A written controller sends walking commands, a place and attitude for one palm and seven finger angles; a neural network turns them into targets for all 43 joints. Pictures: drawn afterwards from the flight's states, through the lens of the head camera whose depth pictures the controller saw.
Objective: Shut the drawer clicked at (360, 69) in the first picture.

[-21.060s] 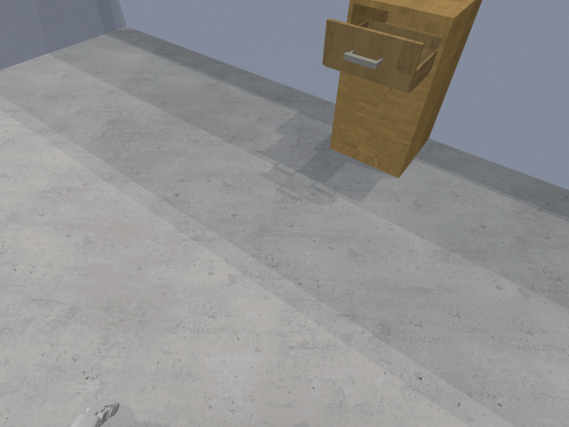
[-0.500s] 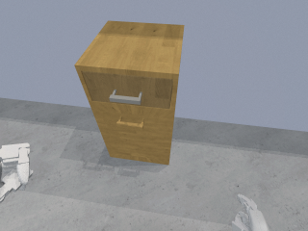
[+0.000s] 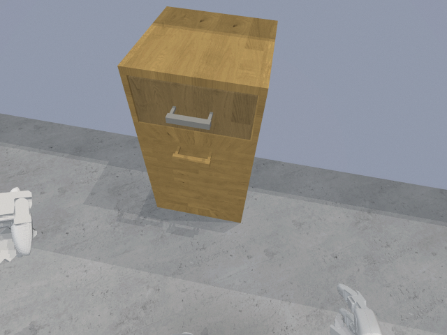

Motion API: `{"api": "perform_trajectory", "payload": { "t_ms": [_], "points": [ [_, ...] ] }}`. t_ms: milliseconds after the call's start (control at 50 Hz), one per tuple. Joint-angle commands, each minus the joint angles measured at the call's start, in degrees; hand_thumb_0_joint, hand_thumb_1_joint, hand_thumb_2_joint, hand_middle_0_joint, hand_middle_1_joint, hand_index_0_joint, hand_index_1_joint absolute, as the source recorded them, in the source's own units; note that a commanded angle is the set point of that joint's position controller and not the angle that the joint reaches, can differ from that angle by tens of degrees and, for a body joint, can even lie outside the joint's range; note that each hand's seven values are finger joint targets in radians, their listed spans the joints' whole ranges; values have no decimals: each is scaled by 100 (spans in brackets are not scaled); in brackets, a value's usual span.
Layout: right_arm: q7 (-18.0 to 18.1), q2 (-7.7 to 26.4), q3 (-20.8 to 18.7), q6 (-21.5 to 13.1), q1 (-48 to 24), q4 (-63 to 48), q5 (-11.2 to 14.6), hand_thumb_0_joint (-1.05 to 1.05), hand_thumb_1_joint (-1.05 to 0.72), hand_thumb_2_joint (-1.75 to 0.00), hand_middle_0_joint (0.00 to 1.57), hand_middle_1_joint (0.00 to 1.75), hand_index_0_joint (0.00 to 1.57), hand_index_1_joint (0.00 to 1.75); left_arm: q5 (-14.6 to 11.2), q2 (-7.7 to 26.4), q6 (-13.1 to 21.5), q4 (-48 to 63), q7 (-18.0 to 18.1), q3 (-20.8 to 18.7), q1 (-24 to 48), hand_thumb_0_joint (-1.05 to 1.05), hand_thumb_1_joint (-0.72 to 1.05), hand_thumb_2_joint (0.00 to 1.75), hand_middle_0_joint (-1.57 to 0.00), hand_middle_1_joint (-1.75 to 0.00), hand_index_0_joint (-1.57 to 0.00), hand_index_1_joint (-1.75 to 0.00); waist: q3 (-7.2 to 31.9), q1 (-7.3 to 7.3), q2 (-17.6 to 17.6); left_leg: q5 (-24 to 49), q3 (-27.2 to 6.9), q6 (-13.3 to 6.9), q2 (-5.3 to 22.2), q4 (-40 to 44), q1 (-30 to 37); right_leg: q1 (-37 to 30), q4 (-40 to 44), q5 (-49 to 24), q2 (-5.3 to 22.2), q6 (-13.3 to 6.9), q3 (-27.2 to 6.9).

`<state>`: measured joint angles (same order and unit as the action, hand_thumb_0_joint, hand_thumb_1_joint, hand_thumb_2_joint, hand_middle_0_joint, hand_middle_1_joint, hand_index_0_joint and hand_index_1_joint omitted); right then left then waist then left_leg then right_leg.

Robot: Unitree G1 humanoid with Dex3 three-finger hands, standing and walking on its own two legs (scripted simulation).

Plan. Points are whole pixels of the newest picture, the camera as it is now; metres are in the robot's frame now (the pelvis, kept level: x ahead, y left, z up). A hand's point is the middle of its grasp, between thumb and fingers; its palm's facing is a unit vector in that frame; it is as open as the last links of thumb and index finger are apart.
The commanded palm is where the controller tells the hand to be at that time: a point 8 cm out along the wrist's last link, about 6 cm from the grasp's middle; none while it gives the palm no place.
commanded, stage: step back with the hand held close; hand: left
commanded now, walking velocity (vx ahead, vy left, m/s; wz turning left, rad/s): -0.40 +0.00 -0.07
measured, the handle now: (190, 116) +0.72 +0.14 -0.08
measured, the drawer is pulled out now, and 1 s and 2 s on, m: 0.00 0.00 0.00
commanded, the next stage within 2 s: stop stepping back and stand still in 0.56 s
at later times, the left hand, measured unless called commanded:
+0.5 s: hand out of the picture +0.11 +0.26 +0.19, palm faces +0.41 -0.78 -0.47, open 3.2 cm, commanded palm +0.05 +0.29 +0.19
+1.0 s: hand out of the picture +0.07 +0.24 +0.16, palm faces +0.35 -0.84 -0.41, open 3.2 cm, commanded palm +0.01 +0.27 +0.19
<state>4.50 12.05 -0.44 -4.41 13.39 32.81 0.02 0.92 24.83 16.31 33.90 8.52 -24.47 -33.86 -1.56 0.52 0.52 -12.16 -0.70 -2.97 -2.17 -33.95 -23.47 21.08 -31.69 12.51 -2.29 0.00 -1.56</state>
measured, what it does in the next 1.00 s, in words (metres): walks backwards: right foot, then left foot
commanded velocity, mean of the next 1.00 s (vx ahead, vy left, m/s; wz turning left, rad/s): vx -0.19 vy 0.01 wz -0.04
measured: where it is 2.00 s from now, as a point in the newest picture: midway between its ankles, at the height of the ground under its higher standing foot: outside the picture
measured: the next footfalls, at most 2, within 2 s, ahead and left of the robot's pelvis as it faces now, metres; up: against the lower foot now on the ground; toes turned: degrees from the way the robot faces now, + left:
right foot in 0.62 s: -0.23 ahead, -0.15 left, +0.00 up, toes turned -3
left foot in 0.96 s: -0.08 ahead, +0.13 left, +0.00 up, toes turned -3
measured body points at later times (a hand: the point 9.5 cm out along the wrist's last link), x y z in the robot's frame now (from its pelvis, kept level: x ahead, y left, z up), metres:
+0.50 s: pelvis -0.07 +0.01 +0.01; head -0.05 +0.05 +0.45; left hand +0.09 +0.30 +0.22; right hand +0.10 -0.22 -0.07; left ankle +0.06 +0.09 -0.73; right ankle -0.20 -0.15 -0.66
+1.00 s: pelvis -0.13 +0.00 -0.01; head -0.14 +0.03 +0.44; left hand +0.04 +0.29 +0.19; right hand -0.04 -0.28 -0.09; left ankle -0.07 +0.10 -0.73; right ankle -0.27 -0.15 -0.73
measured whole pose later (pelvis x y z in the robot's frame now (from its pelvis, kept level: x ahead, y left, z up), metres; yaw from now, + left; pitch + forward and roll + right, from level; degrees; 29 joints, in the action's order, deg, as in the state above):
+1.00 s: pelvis -0.13 +0.00 -0.01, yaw -4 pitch +2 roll +0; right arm 6.3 13.8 -1.9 -5.8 18.2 39.4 0.8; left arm -2.4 22.9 15.0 31.4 7.9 -24.1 -35.0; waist 4.3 1.1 3.7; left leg -16.7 1.8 -1.0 -0.5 -37.7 -24.8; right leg 6.3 -33.8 28.6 3.6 2.8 -1.4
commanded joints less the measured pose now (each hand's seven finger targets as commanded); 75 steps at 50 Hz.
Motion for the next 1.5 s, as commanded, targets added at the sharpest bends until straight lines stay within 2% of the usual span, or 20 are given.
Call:
{"api": "perform_trajectory", "payload": {
  "t_ms": [0, 200, 300, 340, 500, 560, 620, 680, 740, 780, 800, 840, 880, 940, 1000, 1140, 1200, 1320, 1360, 1480],
  "points": [
    [-6, 795, -389, -278, -641, -798, -6, 0, -90, -90, 20, 30, 20, 30, -215, 754, 350, 929, -12, -591, -152, 0, 90, 90, -140, -160, -140, -160, 1084, -6, -193, 434, -640, -154, 787, 910, -706, -1721, -127, -2525, 489, -72, -619],
    [-35, 646, -430, 4, -683, -729, 22, 0, -90, -90, 20, 30, 20, 30, -335, 971, 375, 1182, 145, -615, -136, 0, 90, 90, -140, -160, -140, -160, 756, 141, 427, -1060, -276, 124, 253, -468, 671, 950, 1648, 1217, 1391, -563, -1180],
    [81, 825, -384, -293, -847, -922, -66, 0, -90, -90, 20, 30, 20, 30, -102, 903, 494, 1492, 117, -683, 73, 0, 90, 90, -140, -160, -140, -160, 723, 89, -1949, -3116, -2513, -749, 2210, 2906, -2039, -1287, -2640, 788, -411, 104, -74],
    [59, 779, -441, -396, -728, -785, -82, 0, -90, -90, 20, 30, 20, 30, -103, 1000, 506, 1559, 110, -753, 264, 0, 90, 90, -140, -160, -140, -160, 701, 75, -1369, -2914, -2276, -796, 2316, 2838, -2022, -1130, -3621, 1053, -405, 101, -320],
    [-118, 599, -371, -655, -466, -249, -207, 0, -90, -90, 20, 30, 20, 30, -462, 746, 580, 1328, -7, -391, -5, 0, 90, 90, -140, -160, -140, -160, 1351, -18, -1316, -882, -824, 216, 1630, 2415, 1281, -483, 405, 2157, -111, -227, 475],
    [-160, 551, -331, -565, -347, -59, -285, 0, -90, -90, 20, 30, 20, 30, -385, 894, 753, 1598, -67, -382, 420, 0, 90, 90, -140, -160, -140, -160, 1466, -20, -917, 1281, -47, 394, 1184, 895, 2281, 34, 1931, 795, 562, -425, -241],
    [-13, 332, -156, -577, -659, -209, -260, 0, -90, -90, 20, 30, 20, 30, -402, 1481, 827, 1818, 9, -830, 778, 0, 90, 90, -140, -160, -140, -160, 1608, -2, 305, 639, 382, 377, 681, -409, 2303, 588, 1478, -2063, 1638, -515, -560],
    [74, 589, -301, -601, -798, -564, -73, 0, -90, -90, 20, 30, 20, 30, -480, 1024, 476, 1580, -183, -656, 74, 0, 90, 90, -140, -160, -140, -160, 1590, -33, -157, 2153, 83, 199, 877, 583, 2956, 494, 356, -362, 258, 52, 448],
    [18, 587, -234, -479, -1041, -809, -5, 0, -90, -90, 20, 30, 20, 30, -602, 895, 270, 1067, -200, -790, -409, 0, 90, 90, -140, -160, -140, -160, 505, -48, -1380, -1292, -211, 341, 954, 1900, 1301, -42, 722, 2302, -97, -199, 690],
    [60, 549, -218, -281, -861, -746, -29, 0, -90, -90, 20, 30, 20, 30, -622, 1084, 187, 800, -132, -990, -610, 0, 90, 90, -140, -160, -140, -160, 211, 40, -324, -1105, 402, 643, 304, 130, 1360, 931, 1709, 3031, 592, -663, 139],
    [84, 500, -263, -191, -844, -673, 17, 0, -90, -90, 20, 30, 20, 30, -689, 1142, 166, 701, -115, -982, -620, 0, 90, 90, -140, -160, -140, -160, -2, 31, 916, -710, 177, 599, 201, -1661, 1590, 2188, 2379, 3827, 1454, -936, -987],
    [78, 457, -286, -124, -872, -527, 49, 0, -90, -90, 20, 30, 20, 30, -659, 1068, 111, 798, -58, -929, -248, 0, 90, 90, -140, -160, -140, -160, -351, 1, 1318, -273, -183, 474, 400, -2769, 242, 1658, 2392, 2708, 2051, -1211, -1143],
    [77, 426, -174, -273, -732, -546, 78, 0, -90, -90, 20, 30, 20, 30, -465, 824, 107, 690, -17, -633, 74, 0, 90, 90, -140, -160, -140, -160, -315, 113, 1054, -189, 71, 302, 682, -1061, -31, 289, 1552, 626, 1597, -734, -215],
    [220, 792, -225, -685, -625, -428, 57, 0, -90, -90, 20, 30, 20, 30, -311, 595, 135, 671, -3, -203, 509, 0, 90, 90, -140, -160, -140, -160, -342, 92, -789, 854, -107, 112, 668, 1131, 1140, 83, -56, -164, 800, -84, 455],
    [112, 661, -205, -898, -215, -446, -40, 0, -90, -90, 20, 30, 20, 30, -224, 968, 255, 1653, 61, -387, 674, 0, 90, 90, -140, -160, -140, -160, 1092, 72, -1769, 3937, -1577, -346, 1452, 1025, 2794, 581, -1562, 983, 222, 46, 298],
    [-133, 601, -139, -807, -568, -735, 16, 0, -90, -90, 20, 30, 20, 30, -397, 846, 64, 1769, 71, -723, -1229, 0, 90, 90, -140, -160, -140, -160, 1067, -107, -1389, -592, -311, -4, 1002, 1533, 209, -1639, 215, 887, 300, -51, 630],
    [-66, 472, -167, -365, -741, -716, -3, 0, -90, -90, 20, 30, 20, 30, -487, 963, -25, 1103, 104, -904, -626, 0, 90, 90, -140, -160, -140, -160, -2, -4, 877, -1038, 46, 402, 249, -1360, -549, 12, 2591, 2824, 2256, -945, -2222],
    [127, 511, -97, -416, -796, -426, 85, 0, -90, -90, 20, 30, 20, 30, -365, 240, -176, 81, 69, -48, 287, 0, 90, 90, -140, -160, -140, -160, -6, 145, 540, 118, 163, 201, 479, 642, 920, -54, 1104, 475, 1221, -344, 3],
    [177, 623, -111, -510, -744, -375, 29, 0, -90, -90, 20, 30, 20, 30, -281, 264, -113, 155, 38, 70, 375, 0, 90, 90, -140, -160, -140, -160, 94, 3, -419, 296, -345, 7, 906, 1285, 1245, -128, 655, 322, 807, -17, 113],
    [114, 589, -99, -609, -772, -541, 1, 0, -90, -90, 20, 30, 20, 30, -210, 656, -53, 1356, 9, -128, 485, 0, 90, 90, -140, -160, -140, -160, 564, -52, -89, 927, -93, 60, 670, 869, 1142, -867, 774, -462, 704, 25, 91]
  ]
}}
